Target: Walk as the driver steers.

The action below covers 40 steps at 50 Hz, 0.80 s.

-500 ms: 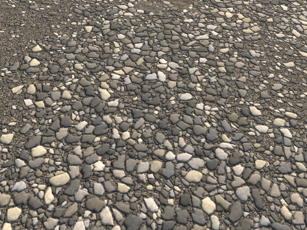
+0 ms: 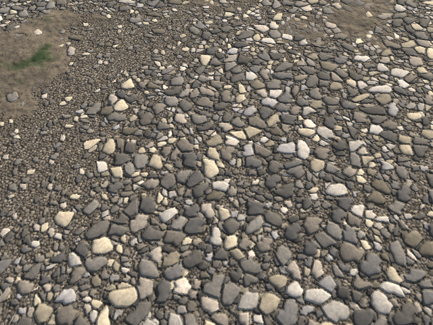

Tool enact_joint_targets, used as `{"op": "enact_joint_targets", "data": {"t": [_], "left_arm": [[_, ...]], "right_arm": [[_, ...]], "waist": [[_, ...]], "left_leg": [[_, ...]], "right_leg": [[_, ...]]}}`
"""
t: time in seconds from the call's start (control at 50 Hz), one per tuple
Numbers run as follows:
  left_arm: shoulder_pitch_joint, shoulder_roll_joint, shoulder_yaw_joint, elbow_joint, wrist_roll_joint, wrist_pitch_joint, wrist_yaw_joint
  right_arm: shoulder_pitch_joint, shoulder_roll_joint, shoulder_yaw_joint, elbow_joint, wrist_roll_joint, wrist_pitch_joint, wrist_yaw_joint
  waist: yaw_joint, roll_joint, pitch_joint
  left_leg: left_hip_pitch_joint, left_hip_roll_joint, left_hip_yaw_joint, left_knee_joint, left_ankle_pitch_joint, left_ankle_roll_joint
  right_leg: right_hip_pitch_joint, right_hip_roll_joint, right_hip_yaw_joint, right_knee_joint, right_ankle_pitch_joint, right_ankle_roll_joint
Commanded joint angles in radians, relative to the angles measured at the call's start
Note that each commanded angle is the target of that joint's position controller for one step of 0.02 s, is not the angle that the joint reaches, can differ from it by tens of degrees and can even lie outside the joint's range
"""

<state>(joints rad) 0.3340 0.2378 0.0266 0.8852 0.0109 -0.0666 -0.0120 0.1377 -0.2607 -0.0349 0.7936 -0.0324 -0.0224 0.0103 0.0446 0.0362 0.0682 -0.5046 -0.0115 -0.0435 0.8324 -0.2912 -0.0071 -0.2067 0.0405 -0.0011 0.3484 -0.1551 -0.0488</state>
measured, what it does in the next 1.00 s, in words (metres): steps on the spot, turning right: left foot, then right foot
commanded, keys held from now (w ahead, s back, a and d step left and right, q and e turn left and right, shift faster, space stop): e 0.78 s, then no key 0.22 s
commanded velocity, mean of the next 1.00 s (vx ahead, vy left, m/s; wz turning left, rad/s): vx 0.04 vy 0.00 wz -0.46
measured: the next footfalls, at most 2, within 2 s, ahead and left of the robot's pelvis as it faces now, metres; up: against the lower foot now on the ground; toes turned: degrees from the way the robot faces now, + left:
left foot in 0.14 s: +0.14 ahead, +0.10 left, +0.00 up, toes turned -7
right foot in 0.58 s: -0.02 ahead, -0.10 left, +0.00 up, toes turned -26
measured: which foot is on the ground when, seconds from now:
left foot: up 0.00-0.12, down 0.14-0.56, up 0.58-1.00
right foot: down 0.00-0.14, up 0.16-0.56, down 0.58-1.00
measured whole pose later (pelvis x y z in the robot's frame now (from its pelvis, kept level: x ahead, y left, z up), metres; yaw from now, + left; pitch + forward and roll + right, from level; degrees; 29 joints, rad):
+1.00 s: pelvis +0.01 -0.01 +0.00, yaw -31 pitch +0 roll +1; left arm 0.23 0.28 0.05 0.72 0.02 0.04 0.00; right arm 0.19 -0.28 -0.05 0.75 -0.01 0.06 -0.02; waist 0.02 0.00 0.05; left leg -0.36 -0.01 -0.02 0.75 -0.41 -0.02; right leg -0.23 0.12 0.14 0.44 -0.20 -0.07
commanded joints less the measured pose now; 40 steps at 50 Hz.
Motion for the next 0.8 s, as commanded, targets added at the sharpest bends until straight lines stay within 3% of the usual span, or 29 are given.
{"op": "enact_joint_targets", "data": {"t": [0.02,0.08,0.12,0.14,0.16,0.18,0.2,0.22,0.24,0.28,0.38,0.5,0.54,0.56,0.58,0.6,0.62,0.64,0.66,0.7,0.74,0.8], "left_arm": [[-0.029,0.174,0.044,-0.061,-0.002,0.006,0.003],[-0.023,0.187,0.057,-0.066,-0.004,0.032,0.006],[-0.054,0.185,0.063,-0.082,-0.015,0.049,0.013],[-0.042,0.147,0.055,-0.100,-0.019,0.052,0.014],[-0.001,0.060,0.036,-0.122,-0.011,0.052,0.017],[0.054,0.101,0.050,-0.123,-0.010,0.072,0.027],[0.057,0.154,0.064,-0.099,0.012,0.088,0.029],[0.029,0.149,0.070,-0.092,0.015,0.099,0.025],[0.025,0.139,0.072,-0.090,0.012,0.110,0.021],[0.018,0.128,0.072,-0.093,0.013,0.126,0.009],[-0.069,0.109,0.062,-0.145,0.005,0.149,-0.014],[-0.122,0.115,0.051,-0.202,-0.006,0.145,-0.030],[-0.071,0.109,0.050,-0.194,-0.005,0.132,-0.029],[-0.049,0.138,0.056,-0.186,0.003,0.120,-0.021],[-0.047,0.238,0.075,-0.201,0.014,0.107,-0.008],[-0.011,0.361,0.108,-0.214,0.016,0.107,-0.006],[0.003,0.310,0.103,-0.201,0.015,0.109,0.001],[-0.063,0.254,0.085,-0.207,0.006,0.111,0.007],[-0.136,0.225,0.077,-0.222,0.005,0.114,0.010],[-0.156,0.193,0.068,-0.236,-0.006,0.108,0.013],[-0.116,0.199,0.071,-0.230,-0.012,0.102,0.009],[-0.074,0.206,0.075,-0.223,-0.008,0.099,0.012]], "right_arm": [[0.085,-0.048,0.001,-0.023,0.013,0.006,-0.012],[0.054,-0.068,0.000,-0.037,0.018,0.004,-0.031],[0.099,-0.073,-0.003,-0.031,0.011,-0.008,-0.043],[0.126,-0.120,-0.013,-0.035,-0.003,-0.017,-0.053],[0.140,-0.178,-0.018,-0.056,-0.009,-0.020,-0.061],[0.137,-0.219,-0.038,-0.048,0.019,0.001,-0.057],[0.125,-0.154,-0.025,-0.064,0.028,0.008,-0.055],[0.072,-0.103,-0.011,-0.073,0.026,0.008,-0.056],[0.020,-0.081,-0.004,-0.087,0.016,0.013,-0.058],[0.010,-0.087,-0.006,-0.092,0.007,0.011,-0.064],[0.060,-0.109,-0.021,-0.078,0.005,0.011,-0.058],[0.068,-0.173,-0.049,-0.075,-0.003,0.025,-0.033],[0.052,-0.188,-0.058,-0.073,0.010,0.035,-0.030],[0.089,-0.175,-0.059,-0.061,0.008,0.040,-0.027],[0.134,-0.102,-0.046,-0.078,-0.002,0.049,-0.019],[0.027,-0.089,-0.034,-0.147,-0.001,0.067,-0.039],[-0.015,-0.110,-0.036,-0.148,0.004,0.075,-0.044],[0.009,-0.114,-0.041,-0.132,0.020,0.074,-0.038],[0.039,-0.124,-0.045,-0.110,0.024,0.064,-0.033],[0.084,-0.142,-0.054,-0.086,0.000,0.059,-0.023],[0.081,-0.126,-0.051,-0.091,0.006,0.062,-0.018],[0.055,-0.114,-0.045,-0.104,0.011,0.070,-0.022]], "waist": [[-0.053,-0.180,-0.149],[-0.046,-0.170,-0.127],[-0.083,-0.139,-0.105],[-0.077,-0.057,-0.127],[-0.050,0.135,-0.161],[-0.049,0.260,-0.195],[-0.041,0.120,-0.159],[-0.024,0.070,-0.105],[-0.002,0.063,-0.092],[0.000,0.096,-0.093],[-0.036,0.110,-0.116],[-0.059,0.144,-0.135],[-0.018,0.107,-0.138],[-0.012,0.016,-0.120],[-0.037,-0.267,-0.093],[0.016,-0.330,-0.033],[0.022,-0.211,-0.027],[-0.023,-0.172,-0.009],[-0.058,-0.161,-0.012],[-0.063,-0.171,-0.078],[-0.052,-0.129,-0.112],[-0.030,-0.144,-0.103]], "left_leg": [[0.160,-0.025,0.047,-0.102,0.075,-0.011],[0.202,-0.029,0.035,-0.202,0.067,0.002],[0.321,-0.011,0.018,-0.392,0.168,0.023],[0.408,0.116,-0.094,-0.451,0.214,0.051],[0.486,0.358,-0.291,-0.491,0.492,0.103],[0.443,0.457,-0.403,-0.511,0.590,0.248],[0.415,0.414,-0.363,-0.530,0.515,0.267],[0.360,0.352,-0.269,-0.541,0.458,0.246],[0.329,0.303,-0.190,-0.554,0.422,0.216],[0.318,0.258,-0.087,-0.547,0.492,0.212],[0.368,0.284,-0.019,-0.536,0.404,0.227],[0.335,0.322,0.027,-0.474,0.344,0.204],[0.278,0.305,0.078,-0.385,0.286,0.142],[0.197,0.271,0.129,-0.287,0.165,0.072],[-0.015,0.148,0.231,-0.020,-0.186,-0.015],[-0.143,0.012,0.124,0.108,-0.361,-0.039],[-0.128,0.044,0.036,0.212,-0.303,-0.035],[-0.114,0.053,0.011,0.225,-0.203,-0.027],[-0.100,0.055,0.004,0.207,-0.124,-0.023],[-0.076,0.035,0.018,0.251,-0.066,-0.027],[-0.080,0.028,0.014,0.253,-0.057,-0.036],[-0.110,0.025,0.006,0.176,-0.063,-0.044]], "right_leg": [[0.015,-0.196,0.149,-0.003,0.726,-0.143],[-0.004,-0.206,0.231,0.039,0.535,-0.132],[-0.072,-0.174,0.275,0.113,0.321,-0.083],[-0.141,-0.127,0.268,0.195,0.136,-0.040],[-0.223,-0.015,0.145,0.406,-0.251,0.001],[-0.288,0.078,0.011,0.593,-0.535,0.011],[-0.307,0.024,0.047,0.717,-0.495,0.016],[-0.311,0.002,0.055,0.759,-0.421,0.028],[-0.297,-0.014,0.051,0.772,-0.370,0.046],[-0.286,-0.015,0.025,0.808,-0.304,0.075],[-0.274,-0.036,0.002,0.657,-0.275,0.094],[-0.106,-0.031,-0.074,0.378,-0.296,0.044],[0.019,-0.012,-0.094,0.170,-0.167,0.013],[0.092,-0.029,-0.013,0.030,-0.094,-0.004],[0.167,-0.286,0.344,-0.096,0.002,-0.057],[0.048,-0.451,0.547,-0.091,0.267,-0.211],[0.031,-0.404,0.479,-0.081,0.262,-0.241],[0.009,-0.326,0.384,-0.077,0.209,-0.211],[0.014,-0.253,0.320,-0.071,0.177,-0.167],[0.073,-0.203,0.275,-0.039,0.319,-0.155],[0.118,-0.204,0.287,-0.023,0.360,-0.161],[0.164,-0.209,0.330,-0.022,0.308,-0.173]]}}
